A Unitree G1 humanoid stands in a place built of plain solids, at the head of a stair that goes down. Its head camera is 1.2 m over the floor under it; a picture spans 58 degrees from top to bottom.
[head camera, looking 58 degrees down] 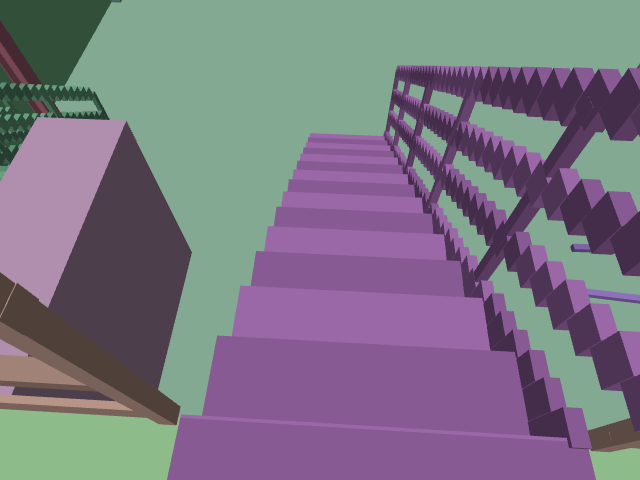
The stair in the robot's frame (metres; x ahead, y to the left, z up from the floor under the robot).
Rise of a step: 0.21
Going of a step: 0.29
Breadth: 1.04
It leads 3 degrees to the right of straight ahead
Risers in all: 15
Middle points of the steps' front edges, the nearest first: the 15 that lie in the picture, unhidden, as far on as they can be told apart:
0.18 -0.16 0.00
0.47 -0.17 -0.21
0.76 -0.19 -0.42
1.05 -0.21 -0.63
1.34 -0.22 -0.84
1.63 -0.24 -1.05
1.92 -0.25 -1.26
2.21 -0.27 -1.47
2.50 -0.29 -1.68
2.79 -0.30 -1.89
3.08 -0.32 -2.10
3.37 -0.34 -2.31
3.66 -0.35 -2.52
3.95 -0.37 -2.73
4.24 -0.39 -2.94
